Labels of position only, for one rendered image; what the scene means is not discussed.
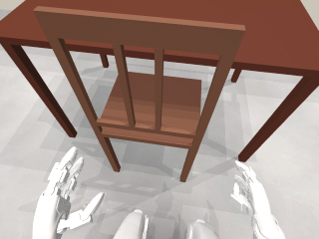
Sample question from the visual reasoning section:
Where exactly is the table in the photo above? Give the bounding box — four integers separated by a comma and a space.
0, 0, 319, 162

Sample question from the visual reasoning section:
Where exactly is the robot right thigh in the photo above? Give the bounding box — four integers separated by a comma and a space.
186, 222, 220, 239

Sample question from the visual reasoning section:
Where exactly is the chair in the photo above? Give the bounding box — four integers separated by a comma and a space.
33, 6, 246, 182

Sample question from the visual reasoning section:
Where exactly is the robot thigh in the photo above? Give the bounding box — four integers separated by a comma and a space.
186, 222, 220, 239
113, 212, 150, 239

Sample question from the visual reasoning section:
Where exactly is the robot right forearm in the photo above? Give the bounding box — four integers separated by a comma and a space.
251, 212, 285, 239

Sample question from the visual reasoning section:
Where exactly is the left robot hand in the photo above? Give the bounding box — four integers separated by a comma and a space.
32, 146, 105, 239

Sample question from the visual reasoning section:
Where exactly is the right robot hand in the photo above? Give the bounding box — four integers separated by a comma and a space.
230, 160, 272, 218

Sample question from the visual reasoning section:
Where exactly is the robot left thigh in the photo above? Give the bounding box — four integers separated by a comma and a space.
113, 212, 150, 239

